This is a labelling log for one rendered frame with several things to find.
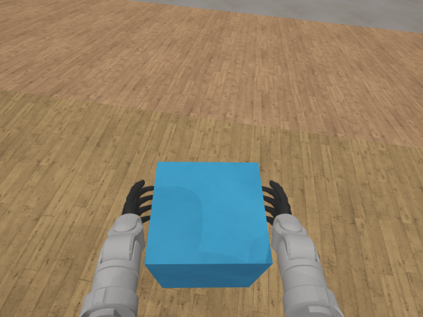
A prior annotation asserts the carton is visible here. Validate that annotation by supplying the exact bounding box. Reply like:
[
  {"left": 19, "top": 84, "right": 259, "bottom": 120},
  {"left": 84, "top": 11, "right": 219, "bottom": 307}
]
[{"left": 144, "top": 162, "right": 273, "bottom": 288}]

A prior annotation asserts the robot right forearm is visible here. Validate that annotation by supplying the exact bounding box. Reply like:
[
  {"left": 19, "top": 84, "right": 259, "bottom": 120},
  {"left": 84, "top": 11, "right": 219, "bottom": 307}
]
[{"left": 271, "top": 214, "right": 344, "bottom": 317}]

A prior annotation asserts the robot left hand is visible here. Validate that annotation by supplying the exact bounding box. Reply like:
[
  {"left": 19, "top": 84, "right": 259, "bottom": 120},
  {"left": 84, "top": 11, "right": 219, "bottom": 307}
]
[{"left": 122, "top": 180, "right": 154, "bottom": 223}]

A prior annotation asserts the robot left forearm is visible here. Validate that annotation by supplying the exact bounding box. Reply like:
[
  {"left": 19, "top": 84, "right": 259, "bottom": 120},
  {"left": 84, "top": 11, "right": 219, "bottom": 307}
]
[{"left": 79, "top": 213, "right": 145, "bottom": 317}]

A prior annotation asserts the robot right hand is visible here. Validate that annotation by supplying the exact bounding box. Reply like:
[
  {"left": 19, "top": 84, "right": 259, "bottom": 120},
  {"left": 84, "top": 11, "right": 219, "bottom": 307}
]
[{"left": 262, "top": 180, "right": 292, "bottom": 225}]

